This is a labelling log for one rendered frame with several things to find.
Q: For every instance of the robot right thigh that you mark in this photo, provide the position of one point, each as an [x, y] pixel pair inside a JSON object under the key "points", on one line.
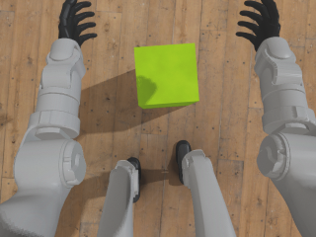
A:
{"points": [[211, 215]]}

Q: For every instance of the carton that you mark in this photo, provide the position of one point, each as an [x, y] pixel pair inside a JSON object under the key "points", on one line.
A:
{"points": [[166, 75]]}

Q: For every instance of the robot left shin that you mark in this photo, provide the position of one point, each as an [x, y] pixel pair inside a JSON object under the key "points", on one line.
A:
{"points": [[121, 163]]}

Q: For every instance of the robot right upper arm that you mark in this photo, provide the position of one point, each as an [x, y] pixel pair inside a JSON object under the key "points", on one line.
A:
{"points": [[289, 160]]}

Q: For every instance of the robot left upper arm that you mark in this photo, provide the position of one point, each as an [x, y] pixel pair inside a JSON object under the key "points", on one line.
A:
{"points": [[45, 172]]}

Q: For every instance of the left robot hand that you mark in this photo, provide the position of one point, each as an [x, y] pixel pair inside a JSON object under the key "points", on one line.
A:
{"points": [[68, 27]]}

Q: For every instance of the left robot forearm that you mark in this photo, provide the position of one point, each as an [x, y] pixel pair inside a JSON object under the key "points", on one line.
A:
{"points": [[59, 95]]}

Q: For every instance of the right robot forearm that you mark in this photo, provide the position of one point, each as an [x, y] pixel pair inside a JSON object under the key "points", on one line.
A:
{"points": [[282, 90]]}

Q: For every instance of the right robot hand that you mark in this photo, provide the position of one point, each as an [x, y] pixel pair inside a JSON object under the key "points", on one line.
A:
{"points": [[268, 22]]}

